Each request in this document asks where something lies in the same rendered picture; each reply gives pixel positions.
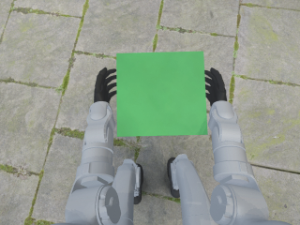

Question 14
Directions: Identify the carton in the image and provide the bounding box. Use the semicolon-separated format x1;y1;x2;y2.
116;51;208;137

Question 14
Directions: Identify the robot right hand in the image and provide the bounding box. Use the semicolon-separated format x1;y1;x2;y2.
204;67;228;107

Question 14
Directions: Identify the right robot upper arm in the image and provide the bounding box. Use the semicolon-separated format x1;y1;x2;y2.
209;183;292;225

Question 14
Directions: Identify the robot left hand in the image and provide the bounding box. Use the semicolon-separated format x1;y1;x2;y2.
94;67;117;103

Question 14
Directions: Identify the left robot upper arm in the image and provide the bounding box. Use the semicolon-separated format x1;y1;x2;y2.
51;185;121;225

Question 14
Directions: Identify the robot right forearm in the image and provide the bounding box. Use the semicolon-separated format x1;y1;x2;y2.
208;100;269;219

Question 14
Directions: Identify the robot left forearm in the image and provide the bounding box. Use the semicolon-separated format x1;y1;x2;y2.
65;101;116;220

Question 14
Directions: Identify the robot right thigh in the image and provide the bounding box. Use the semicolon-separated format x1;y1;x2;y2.
171;158;219;225

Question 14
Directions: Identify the robot right foot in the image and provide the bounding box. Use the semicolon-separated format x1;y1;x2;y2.
167;157;180;198

